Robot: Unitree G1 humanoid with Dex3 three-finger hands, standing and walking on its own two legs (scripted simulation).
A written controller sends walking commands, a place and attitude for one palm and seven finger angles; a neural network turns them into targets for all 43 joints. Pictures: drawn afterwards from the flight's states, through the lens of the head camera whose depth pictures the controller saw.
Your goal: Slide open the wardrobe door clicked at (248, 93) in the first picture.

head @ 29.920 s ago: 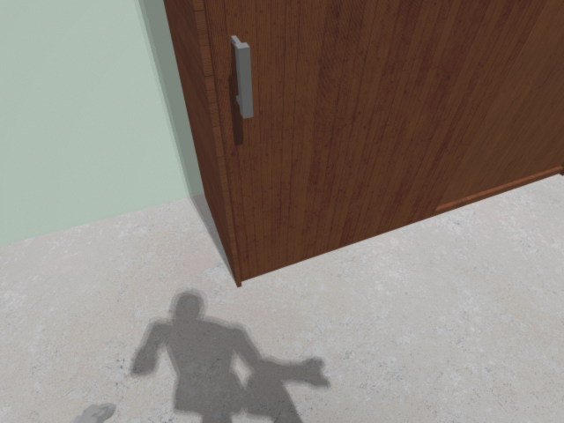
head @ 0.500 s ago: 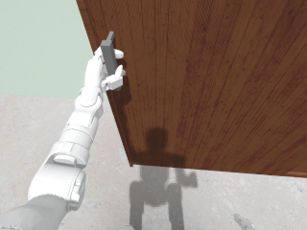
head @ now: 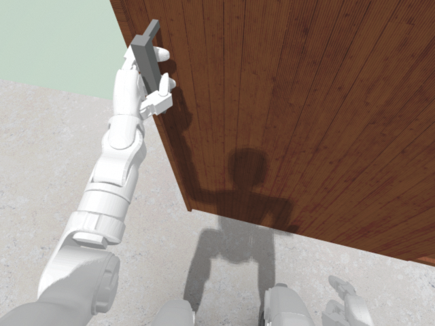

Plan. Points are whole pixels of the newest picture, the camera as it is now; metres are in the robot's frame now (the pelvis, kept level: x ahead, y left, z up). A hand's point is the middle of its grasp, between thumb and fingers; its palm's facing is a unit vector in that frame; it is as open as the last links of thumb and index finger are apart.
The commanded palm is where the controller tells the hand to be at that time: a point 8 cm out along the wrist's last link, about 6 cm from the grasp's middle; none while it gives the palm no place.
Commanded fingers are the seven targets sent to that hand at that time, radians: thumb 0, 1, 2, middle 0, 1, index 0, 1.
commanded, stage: step sideways, sliding the door along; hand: left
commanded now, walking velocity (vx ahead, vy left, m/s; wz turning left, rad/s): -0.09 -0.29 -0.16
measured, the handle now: (157, 70) +0.49 +0.19 +0.13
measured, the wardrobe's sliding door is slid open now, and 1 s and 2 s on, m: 0.00 0.20 0.48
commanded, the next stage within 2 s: none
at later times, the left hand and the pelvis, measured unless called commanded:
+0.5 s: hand (206, 98) +0.44 +0.09 +0.13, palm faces +0.36 -0.93 -0.05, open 6.6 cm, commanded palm +0.41 +0.06 +0.13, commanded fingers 0.00 0.90 0.90 -0.45 -1.40 -0.45 -1.40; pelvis +0.08 -0.12 +0.00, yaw +3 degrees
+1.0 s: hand (285, 113) +0.42 -0.04 +0.13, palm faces +0.25 -0.97 -0.01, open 6.3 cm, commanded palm +0.39 -0.06 +0.13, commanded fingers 0.00 0.90 0.90 -0.45 -1.40 -0.45 -1.40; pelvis +0.09 -0.20 +0.01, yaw +0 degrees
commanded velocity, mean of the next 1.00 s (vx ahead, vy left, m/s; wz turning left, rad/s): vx -0.32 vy -0.21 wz -0.22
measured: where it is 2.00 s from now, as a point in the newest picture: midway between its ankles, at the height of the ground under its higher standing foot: outside the picture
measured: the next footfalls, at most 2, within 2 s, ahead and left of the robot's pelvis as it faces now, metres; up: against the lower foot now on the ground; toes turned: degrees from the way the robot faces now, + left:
right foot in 0.16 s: +0.15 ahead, -0.22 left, +0.00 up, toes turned -3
left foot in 0.34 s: +0.08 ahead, +0.05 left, +0.00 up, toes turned +11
